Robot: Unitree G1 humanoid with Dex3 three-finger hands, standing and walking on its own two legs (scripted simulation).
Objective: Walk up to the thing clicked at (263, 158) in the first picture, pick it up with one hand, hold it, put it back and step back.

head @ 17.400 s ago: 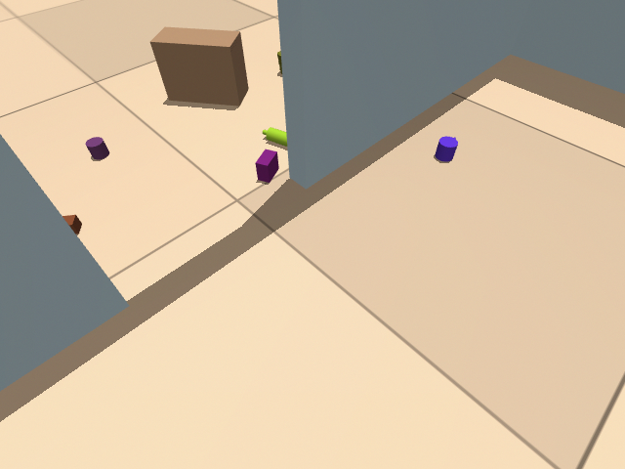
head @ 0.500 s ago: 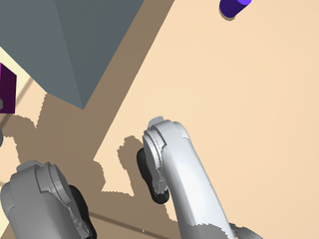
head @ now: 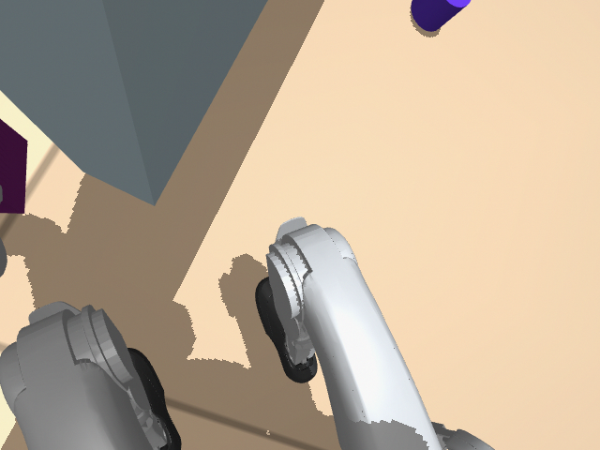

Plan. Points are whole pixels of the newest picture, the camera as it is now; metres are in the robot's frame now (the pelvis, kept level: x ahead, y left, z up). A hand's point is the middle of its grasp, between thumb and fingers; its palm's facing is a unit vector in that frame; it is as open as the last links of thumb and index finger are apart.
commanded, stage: rise first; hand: left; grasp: from above
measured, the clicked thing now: out of the picture +0.52 +0.26 -0.29
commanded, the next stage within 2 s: close in in 1.60 s
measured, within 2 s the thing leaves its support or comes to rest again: neither
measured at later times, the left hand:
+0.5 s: hand out of the picture +0.47 +0.28 -0.19, palm faces -0.02 -0.45 -0.89, open 14.0 cm
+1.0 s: hand out of the picture +0.47 +0.28 -0.18, palm faces -0.02 -0.46 -0.89, open 13.8 cm
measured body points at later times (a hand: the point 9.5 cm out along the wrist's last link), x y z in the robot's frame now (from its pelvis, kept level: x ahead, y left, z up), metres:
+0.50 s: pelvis +0.00 +0.00 +0.00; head +0.29 +0.05 +0.34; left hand +0.47 +0.30 -0.14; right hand -0.02 -0.26 -0.08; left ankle +0.07 +0.14 -0.31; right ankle +0.12 -0.12 -0.31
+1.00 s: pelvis +0.00 +0.00 +0.00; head +0.29 +0.05 +0.34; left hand +0.47 +0.30 -0.13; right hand -0.02 -0.26 -0.08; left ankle +0.07 +0.14 -0.31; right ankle +0.12 -0.12 -0.31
